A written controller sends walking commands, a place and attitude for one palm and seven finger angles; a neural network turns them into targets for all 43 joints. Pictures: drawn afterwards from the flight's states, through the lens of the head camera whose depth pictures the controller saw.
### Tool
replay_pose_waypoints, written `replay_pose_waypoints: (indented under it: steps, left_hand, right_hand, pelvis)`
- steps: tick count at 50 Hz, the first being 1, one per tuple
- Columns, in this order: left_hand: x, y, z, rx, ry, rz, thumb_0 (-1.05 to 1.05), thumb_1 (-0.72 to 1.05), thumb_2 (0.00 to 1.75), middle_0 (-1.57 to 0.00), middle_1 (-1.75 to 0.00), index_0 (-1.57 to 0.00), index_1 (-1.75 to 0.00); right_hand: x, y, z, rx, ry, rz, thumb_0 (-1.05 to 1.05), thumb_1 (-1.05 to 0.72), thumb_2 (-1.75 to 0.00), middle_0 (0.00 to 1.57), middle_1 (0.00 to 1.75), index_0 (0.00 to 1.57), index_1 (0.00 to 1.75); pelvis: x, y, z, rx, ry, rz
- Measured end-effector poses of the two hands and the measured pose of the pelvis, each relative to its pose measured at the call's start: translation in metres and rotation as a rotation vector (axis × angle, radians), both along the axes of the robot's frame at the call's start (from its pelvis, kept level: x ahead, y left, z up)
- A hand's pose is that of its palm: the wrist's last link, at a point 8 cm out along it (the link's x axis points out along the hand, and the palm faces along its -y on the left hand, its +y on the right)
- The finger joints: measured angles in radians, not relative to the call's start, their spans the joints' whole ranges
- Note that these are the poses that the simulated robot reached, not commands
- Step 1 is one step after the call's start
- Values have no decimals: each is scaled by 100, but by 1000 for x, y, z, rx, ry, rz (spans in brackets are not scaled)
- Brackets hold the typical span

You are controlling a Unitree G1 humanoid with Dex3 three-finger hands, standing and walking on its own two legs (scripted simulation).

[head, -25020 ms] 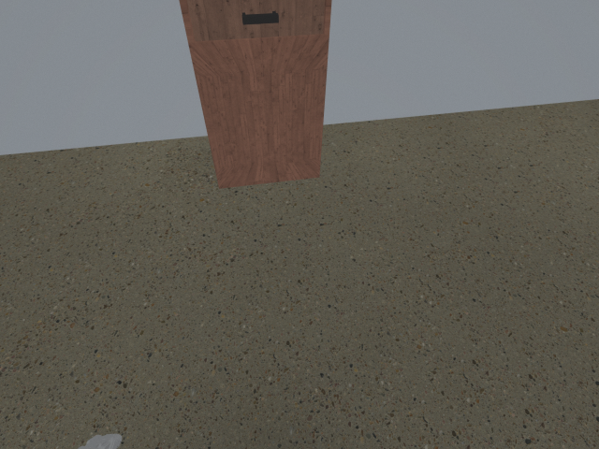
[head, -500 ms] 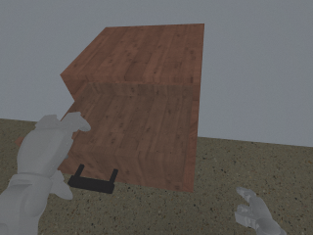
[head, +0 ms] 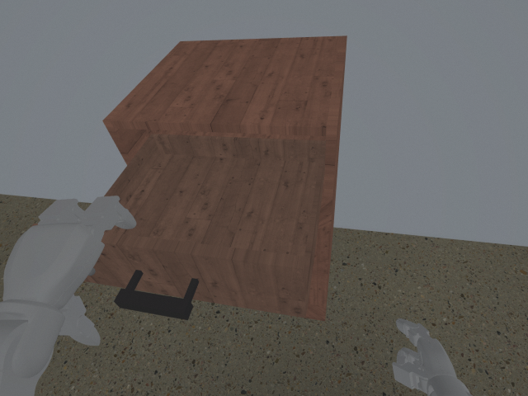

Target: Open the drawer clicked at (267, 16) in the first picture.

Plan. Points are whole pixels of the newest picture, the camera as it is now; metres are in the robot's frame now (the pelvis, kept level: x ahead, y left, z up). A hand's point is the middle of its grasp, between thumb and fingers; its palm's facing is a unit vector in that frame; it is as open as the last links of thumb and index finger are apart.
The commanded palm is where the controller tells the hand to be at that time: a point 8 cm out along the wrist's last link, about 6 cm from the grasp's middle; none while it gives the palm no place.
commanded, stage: draw the hand back to the body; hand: left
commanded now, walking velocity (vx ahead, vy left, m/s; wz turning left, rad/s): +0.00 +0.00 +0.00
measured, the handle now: (159, 291) +0.25 +0.23 +0.02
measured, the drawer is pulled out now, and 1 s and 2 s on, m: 0.29 0.29 0.29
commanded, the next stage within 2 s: step back with the hand held close in 1.08 s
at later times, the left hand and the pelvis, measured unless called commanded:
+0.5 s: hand (93, 247) +0.21 +0.22 +0.20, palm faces +0.40 -0.83 -0.39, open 12.0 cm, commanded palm +0.15 +0.27 +0.21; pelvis +0.02 +0.00 +0.00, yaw +1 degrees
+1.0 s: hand (69, 249) +0.21 +0.26 +0.19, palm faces +0.44 -0.80 -0.40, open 7.8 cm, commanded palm +0.15 +0.30 +0.21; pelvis +0.03 +0.02 +0.00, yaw +1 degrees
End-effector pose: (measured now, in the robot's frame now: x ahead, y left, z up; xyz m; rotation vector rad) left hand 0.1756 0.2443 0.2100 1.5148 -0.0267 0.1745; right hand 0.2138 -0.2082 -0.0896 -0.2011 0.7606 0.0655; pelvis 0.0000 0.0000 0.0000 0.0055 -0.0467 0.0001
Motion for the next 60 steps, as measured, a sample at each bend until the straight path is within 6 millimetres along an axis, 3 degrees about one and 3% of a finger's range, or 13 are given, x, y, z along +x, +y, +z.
replay_pose_waypoints:
  steps: [5,8,10,15,23,39,48,60]
  left_hand:
    - [-2,5,0,8,2,-2,0,-49,30,-33,-120,-32,-120]
    - [-5,6,-2,-487,-120,-70,-1,-48,30,-32,-120,-33,-120]
    - [-9,6,-4,-716,-222,-103,-1,-46,31,-32,-118,-32,-118]
    - [-12,7,1,-940,-422,-151,-1,-37,35,-32,-112,-31,-112]
    - [-4,18,1,-974,-457,-152,-1,-13,46,-29,-96,-29,-96]
    - [-4,43,-3,-951,-436,-81,0,41,69,-25,-61,-25,-61]
    - [-5,52,-5,-961,-443,-56,1,72,82,-23,-41,-23,-41]
    - [-5,55,-4,-959,-443,-60,1,87,89,-22,-32,-21,-31]
  right_hand:
    - [-1,0,2,-10,-10,-3,1,-90,-90,20,30,20,30]
    - [-3,1,7,-2,-81,-42,1,-90,-90,20,30,20,30]
    - [-7,2,12,-9,-124,-61,1,-90,-90,20,30,20,30]
    - [-20,4,15,-32,-150,-62,1,-90,-90,20,30,20,30]
    - [-24,2,9,-43,-120,-81,1,-90,-90,20,30,20,30]
    - [7,13,19,-41,-160,-90,1,-90,-90,20,30,20,30]
    - [14,27,19,-30,-160,-62,1,-90,-90,20,30,20,30]
    - [7,32,15,-21,-131,-65,1,-90,-90,20,30,20,30]
  pelvis:
    - [0,1,0,0,1,1]
    - [0,1,0,-3,-13,7]
    - [2,-1,0,-6,-19,6]
    - [11,-2,0,-14,-32,11]
    - [19,2,0,-20,-27,12]
    - [29,14,1,-29,-4,14]
    - [31,20,0,-31,0,23]
    - [32,24,0,-32,5,25]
